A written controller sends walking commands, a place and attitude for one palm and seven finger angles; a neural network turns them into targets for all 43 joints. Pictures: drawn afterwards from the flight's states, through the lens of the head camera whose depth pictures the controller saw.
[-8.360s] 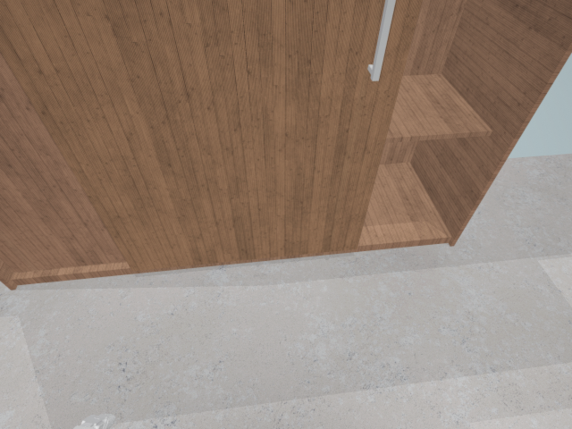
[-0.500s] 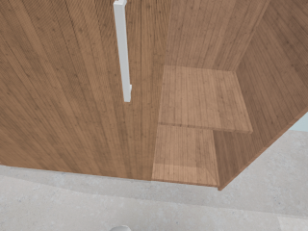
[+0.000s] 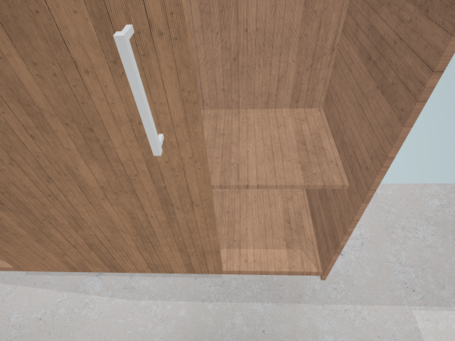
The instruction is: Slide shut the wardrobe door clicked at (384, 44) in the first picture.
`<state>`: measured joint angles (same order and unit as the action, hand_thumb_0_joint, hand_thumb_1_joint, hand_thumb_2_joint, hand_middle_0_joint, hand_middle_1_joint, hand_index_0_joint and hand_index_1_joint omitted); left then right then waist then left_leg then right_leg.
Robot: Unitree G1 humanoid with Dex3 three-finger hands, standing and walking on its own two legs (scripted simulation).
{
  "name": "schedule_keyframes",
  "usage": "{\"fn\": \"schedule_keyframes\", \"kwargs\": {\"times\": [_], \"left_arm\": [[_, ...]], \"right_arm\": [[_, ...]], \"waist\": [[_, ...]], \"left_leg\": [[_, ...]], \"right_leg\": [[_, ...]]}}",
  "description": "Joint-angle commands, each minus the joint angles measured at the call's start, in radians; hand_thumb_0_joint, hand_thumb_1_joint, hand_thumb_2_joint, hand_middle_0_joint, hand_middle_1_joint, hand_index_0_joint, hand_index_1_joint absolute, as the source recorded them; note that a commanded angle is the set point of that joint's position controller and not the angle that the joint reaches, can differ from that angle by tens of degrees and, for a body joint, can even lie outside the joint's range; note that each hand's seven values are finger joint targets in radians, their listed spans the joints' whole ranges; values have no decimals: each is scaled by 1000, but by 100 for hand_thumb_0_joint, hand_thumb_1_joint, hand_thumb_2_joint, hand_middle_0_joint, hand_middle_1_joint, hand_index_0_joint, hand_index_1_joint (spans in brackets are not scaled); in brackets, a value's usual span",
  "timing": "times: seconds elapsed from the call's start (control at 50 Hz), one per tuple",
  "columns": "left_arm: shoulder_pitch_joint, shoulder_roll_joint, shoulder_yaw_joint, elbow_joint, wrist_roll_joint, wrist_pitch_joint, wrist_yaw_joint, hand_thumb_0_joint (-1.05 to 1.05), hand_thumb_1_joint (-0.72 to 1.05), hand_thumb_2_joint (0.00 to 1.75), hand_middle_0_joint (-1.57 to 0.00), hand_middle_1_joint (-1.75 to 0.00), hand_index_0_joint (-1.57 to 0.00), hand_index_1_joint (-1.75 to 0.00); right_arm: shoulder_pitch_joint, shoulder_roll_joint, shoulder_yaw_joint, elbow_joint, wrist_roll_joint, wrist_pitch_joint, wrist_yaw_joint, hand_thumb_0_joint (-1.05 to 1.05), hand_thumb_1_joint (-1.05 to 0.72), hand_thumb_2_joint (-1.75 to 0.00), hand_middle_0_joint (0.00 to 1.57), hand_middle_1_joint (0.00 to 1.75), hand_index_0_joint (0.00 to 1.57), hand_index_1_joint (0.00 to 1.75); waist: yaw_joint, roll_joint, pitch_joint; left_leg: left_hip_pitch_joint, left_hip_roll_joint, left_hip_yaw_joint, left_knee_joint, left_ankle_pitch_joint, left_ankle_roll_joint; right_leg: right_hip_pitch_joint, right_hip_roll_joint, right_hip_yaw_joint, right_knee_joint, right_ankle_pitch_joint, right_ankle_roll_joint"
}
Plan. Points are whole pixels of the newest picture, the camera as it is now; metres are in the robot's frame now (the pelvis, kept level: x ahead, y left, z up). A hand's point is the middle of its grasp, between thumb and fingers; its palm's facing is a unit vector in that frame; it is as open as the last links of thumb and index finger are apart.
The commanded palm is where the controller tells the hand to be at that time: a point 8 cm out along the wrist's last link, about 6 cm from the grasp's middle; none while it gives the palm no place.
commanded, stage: come to a stop and stand still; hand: left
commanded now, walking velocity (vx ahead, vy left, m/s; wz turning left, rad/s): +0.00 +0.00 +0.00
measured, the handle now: (144, 98) +0.50 +0.18 +0.19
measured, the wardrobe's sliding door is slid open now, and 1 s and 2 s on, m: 0.44 0.44 0.44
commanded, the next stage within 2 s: look again from close up in 1.26 s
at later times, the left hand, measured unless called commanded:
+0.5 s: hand out of the picture -0.02 +0.14 -0.17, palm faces +0.06 -0.98 -0.18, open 7.3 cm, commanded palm none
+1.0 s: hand out of the picture -0.02 +0.23 -0.18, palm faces +0.02 -0.97 -0.22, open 7.4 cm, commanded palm none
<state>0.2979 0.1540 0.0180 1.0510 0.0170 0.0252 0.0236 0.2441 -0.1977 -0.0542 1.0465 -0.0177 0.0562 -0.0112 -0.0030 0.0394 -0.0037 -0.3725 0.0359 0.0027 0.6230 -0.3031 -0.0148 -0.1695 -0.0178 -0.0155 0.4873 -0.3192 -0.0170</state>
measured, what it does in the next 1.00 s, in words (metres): steps on the spot: left foot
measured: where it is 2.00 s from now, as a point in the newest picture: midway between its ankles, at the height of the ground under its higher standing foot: outside the picture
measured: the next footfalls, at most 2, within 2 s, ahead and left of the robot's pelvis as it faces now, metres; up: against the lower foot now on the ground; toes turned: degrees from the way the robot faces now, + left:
left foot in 0.06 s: +0.04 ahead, +0.13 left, +0.00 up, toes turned +3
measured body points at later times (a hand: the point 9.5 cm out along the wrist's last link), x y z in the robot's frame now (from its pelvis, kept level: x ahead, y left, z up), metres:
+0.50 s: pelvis -0.01 -0.01 +0.00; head +0.00 -0.02 +0.45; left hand -0.03 +0.19 -0.16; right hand -0.02 -0.22 -0.17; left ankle +0.01 +0.15 -0.73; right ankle -0.04 -0.11 -0.74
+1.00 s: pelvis -0.01 +0.04 +0.00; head +0.00 +0.04 +0.45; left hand -0.02 +0.28 -0.16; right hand +0.01 -0.19 -0.16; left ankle +0.00 +0.12 -0.74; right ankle -0.04 -0.11 -0.74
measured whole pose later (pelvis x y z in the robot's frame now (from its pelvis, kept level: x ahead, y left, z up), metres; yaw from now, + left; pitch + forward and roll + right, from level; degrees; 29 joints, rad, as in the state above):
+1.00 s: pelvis -0.01 +0.04 +0.00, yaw +1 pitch +0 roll +0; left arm 0.31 0.20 -0.01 1.08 0.02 0.00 0.03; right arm 0.28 -0.17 0.02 1.07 -0.01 -0.02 -0.02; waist 0.00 -0.01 0.02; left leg -0.24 -0.04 0.06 0.47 -0.23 0.06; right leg -0.18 -0.06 -0.02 0.48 -0.30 0.04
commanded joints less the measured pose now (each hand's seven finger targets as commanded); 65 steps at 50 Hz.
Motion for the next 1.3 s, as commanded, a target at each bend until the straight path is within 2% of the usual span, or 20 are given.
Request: {"fn": "schedule_keyframes", "kwargs": {"times": [0.0, 0.04, 0.06, 0.08, 0.12, 0.26, 0.42, 0.44, 0.46, 0.48, 0.5, 0.52, 0.54, 0.58, 0.62, 0.64, 0.68, 0.78, 1.06, 1.28], "left_arm": [[-33, 127, 15, -21, -8, -44, 8, 0, 90, 90, -20, -30, -20, -30], [10, 100, 10, 6, -15, -45, 11, 0, 90, 90, -20, -30, -20, -30], [17, 97, 9, 12, -15, -41, 13, 0, 90, 90, -20, -30, -20, -30], [37, 95, 11, 30, -16, -46, 11, 0, 90, 90, -20, -30, -20, -30], [35, 108, 13, 53, -20, -42, 13, 0, 90, 90, -20, -30, -20, -30], [27, 95, 13, 61, -17, -37, 12, 0, 90, 90, -20, -30, -20, -30], [54, 76, 12, 63, -15, -40, 12, 0, 90, 90, -20, -30, -20, -30], [162, 101, 15, 81, 9, -82, 53, 0, 90, 90, -20, -30, -20, -30], [137, 135, 16, 33, 12, -93, 49, 0, 90, 90, -20, -30, -20, -30], [93, 121, 11, 14, 12, -92, 43, 0, 90, 90, -20, -30, -20, -30], [72, 121, 10, -10, 11, -92, 40, 0, 90, 90, -20, -30, -20, -30], [44, 126, 13, -24, 6, -88, 37, 0, 90, 90, -20, -30, -20, -30], [41, 120, 10, -31, 3, -84, 36, 0, 90, 90, -20, -30, -20, -30], [58, 77, 2, -29, -4, -67, 33, 0, 90, 90, -20, -30, -20, -30], [67, 76, -2, -19, 0, -51, 29, 0, 90, 90, -20, -30, -20, -30], [76, 81, -3, -17, 1, -46, 27, 0, 90, 90, -20, -30, -20, -30], [75, 81, -8, -12, 3, -41, 21, 0, 90, 90, -20, -30, -20, -30], [75, 97, -12, -11, 5, -38, 13, 0, 90, 90, -20, -30, -20, -30], [67, 124, -11, 23, -1, -44, 16, 0, 90, 90, -20, -30, -20, -30], [68, 114, -11, 38, -1, -42, 19, 0, 90, 90, -20, -30, -20, -30]], "right_arm": [[64, -19, 11, 0, 5, -47, -10, 0, -90, -90, 20, 30, 20, 30], [73, -35, 23, 25, 6, -64, -20, 0, -90, -90, 20, 30, 20, 30], [69, -44, 23, 30, 7, -62, -24, 0, -90, -90, 20, 30, 20, 30], [71, -42, 28, 42, 5, -65, -31, 0, -90, -90, 20, 30, 20, 30], [81, -35, 31, 68, 9, -65, -31, 0, -90, -90, 20, 30, 20, 30], [103, -13, 30, 86, 4, -53, -29, 0, -90, -90, 20, 30, 20, 30], [119, -2, 30, 84, 6, -59, -32, 0, -90, -90, 20, 30, 20, 30], [-24, -28, 35, 3, 10, -79, -18, 0, -90, -90, 20, 30, 20, 30], [56, 27, 32, -38, 7, -68, -14, 0, -90, -90, 20, 30, 20, 30], [79, 32, 32, -37, 12, -69, -10, 0, -90, -90, 20, 30, 20, 30], [93, 33, 33, -41, 15, -70, -7, 0, -90, -90, 20, 30, 20, 30], [106, 28, 36, -36, 11, -73, -5, 0, -90, -90, 20, 30, 20, 30], [123, 30, 39, -33, 9, -77, -6, 0, -90, -90, 20, 30, 20, 30], [135, -24, 37, -30, 3, -88, -11, 0, -90, -90, 20, 30, 20, 30], [106, -43, 41, -33, 1, -88, -14, 0, -90, -90, 20, 30, 20, 30], [92, -49, 42, -40, 2, -87, -14, 0, -90, -90, 20, 30, 20, 30], [76, -61, 40, -49, 3, -84, -15, 0, -90, -90, 20, 30, 20, 30], [65, -88, 39, -44, 2, -86, -11, 0, -90, -90, 20, 30, 20, 30], [69, -90, 51, 14, 9, -98, -16, 0, -90, -90, 20, 30, 20, 30], [55, -78, 51, 40, 10, -93, -17, 0, -90, -90, 20, 30, 20, 30]], "waist": [[-29, -153, 61], [-7, -86, 42], [1, -100, 69], [7, -86, 52], [10, 7, 18], [2, -64, 99], [1, -65, 98], [67, -149, 164], [-9, -140, 80], [-22, -137, 20], [-27, -144, -15], [-32, -72, -26], [-38, -69, -15], [-19, -16, 25], [3, 105, 90], [9, 100, 99], [11, 23, 127], [15, 5, 96], [11, -41, 20], [11, -29, 47]], "left_leg": [[161, 11, -13, -133, 156, -4], [212, 53, -62, -219, 312, 6], [210, 62, -62, -227, 274, 3], [231, 66, -57, -216, 324, 4], [213, 63, -48, -221, 338, 1], [190, 42, -36, -246, 181, -10], [197, 48, -43, -238, 208, -4], [9, 19, 13, 39, 76, -28], [9, 19, -34, 96, -47, 10], [26, 23, -11, 114, -67, 16], [46, 10, 16, 78, -54, 13], [99, 5, 43, 2, -7, 16], [145, 3, 33, -82, 56, 16], [161, 71, -36, -152, 202, 44], [71, 89, -94, -205, 169, 70], [57, 87, -107, -229, 125, 74], [32, 78, -115, -270, 1, 74], [54, 78, -133, -331, -78, 79], [185, 59, -72, -247, 295, 71], [186, 55, -64, -256, 251, 64]], "right_leg": [[-139, -143, 101, -153, 175, -64], [-104, -95, 87, -124, 208, -28], [-112, -86, 96, -154, 158, -21], [-89, -78, 91, -143, 256, -20], [-3, -83, 71, -130, 288, -14], [-67, -84, 96, -222, 27, -22], [-71, -76, 81, -216, 52, -23], [-38, -166, 198, -195, 729, 64], [5, -231, 186, -146, 813, 29], [18, -202, 126, -115, 719, -46], [32, -178, 107, -105, 637, -81], [19, -167, 80, -90, 548, -91], [-15, -146, 76, -66, 437, -82], [-80, -69, 52, -41, 181, -41], [-65, -38, 28, -42, 21, -25], [-58, -30, 23, -40, 1, -22], [-65, -32, 24, -53, -16, -18], [-59, -44, 17, -49, -8, -10], [-13, -83, 25, -69, 173, 5], [-23, -89, 34, -86, 156, 5]]}}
